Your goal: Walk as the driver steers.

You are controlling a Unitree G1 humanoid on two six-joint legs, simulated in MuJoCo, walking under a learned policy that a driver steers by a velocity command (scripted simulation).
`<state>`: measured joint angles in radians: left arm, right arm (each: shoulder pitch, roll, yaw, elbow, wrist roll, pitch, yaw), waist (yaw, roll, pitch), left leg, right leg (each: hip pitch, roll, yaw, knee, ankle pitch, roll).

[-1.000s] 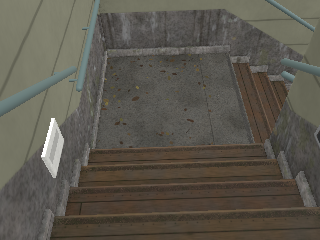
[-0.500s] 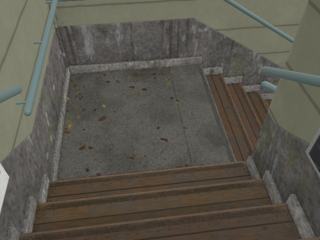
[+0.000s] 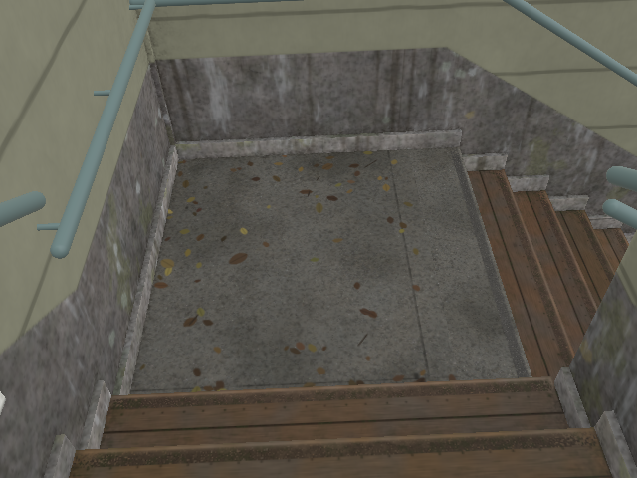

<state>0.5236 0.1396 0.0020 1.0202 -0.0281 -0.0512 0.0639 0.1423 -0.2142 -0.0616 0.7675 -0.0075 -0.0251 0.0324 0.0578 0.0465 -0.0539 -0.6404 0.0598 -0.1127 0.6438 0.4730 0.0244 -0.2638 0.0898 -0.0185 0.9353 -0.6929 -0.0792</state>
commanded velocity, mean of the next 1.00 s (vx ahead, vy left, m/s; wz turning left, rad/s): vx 0.12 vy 0.00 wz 0.00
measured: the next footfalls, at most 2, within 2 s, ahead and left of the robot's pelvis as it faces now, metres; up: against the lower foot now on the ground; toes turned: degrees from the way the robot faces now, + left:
left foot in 0.12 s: +0.19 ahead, +0.12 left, -0.17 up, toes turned +1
right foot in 0.44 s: +0.24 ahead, -0.15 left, -0.17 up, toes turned +6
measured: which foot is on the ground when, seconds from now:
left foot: up 0.00-0.10, down 0.12-1.00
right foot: down 0.00-0.12, up 0.14-0.42, down 0.44-1.00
